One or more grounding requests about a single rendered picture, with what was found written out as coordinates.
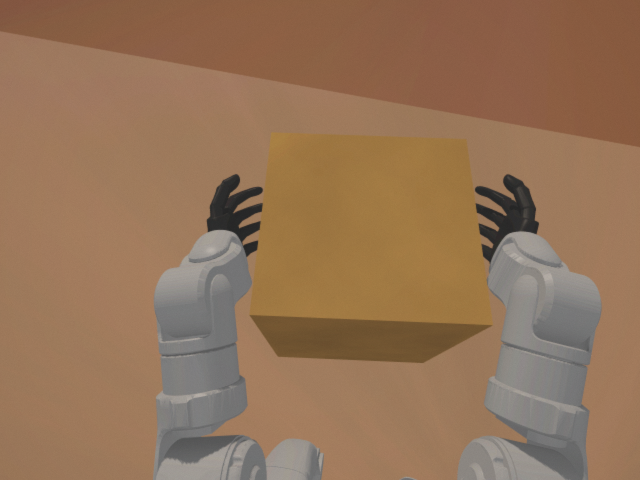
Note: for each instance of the right robot forearm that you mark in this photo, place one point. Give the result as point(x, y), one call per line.
point(549, 329)

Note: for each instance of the right robot upper arm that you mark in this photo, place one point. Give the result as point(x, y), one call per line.
point(495, 458)

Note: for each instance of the left robot thigh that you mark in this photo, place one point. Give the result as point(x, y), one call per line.
point(295, 459)

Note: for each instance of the robot right hand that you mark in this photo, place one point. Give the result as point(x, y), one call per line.
point(520, 214)

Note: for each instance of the carton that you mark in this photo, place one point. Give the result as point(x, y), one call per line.
point(369, 248)

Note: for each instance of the robot left hand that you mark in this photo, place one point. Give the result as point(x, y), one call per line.
point(222, 208)

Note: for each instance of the left robot upper arm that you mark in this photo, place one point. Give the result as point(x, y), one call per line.
point(231, 457)

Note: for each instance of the left robot forearm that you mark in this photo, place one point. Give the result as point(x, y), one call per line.
point(196, 325)

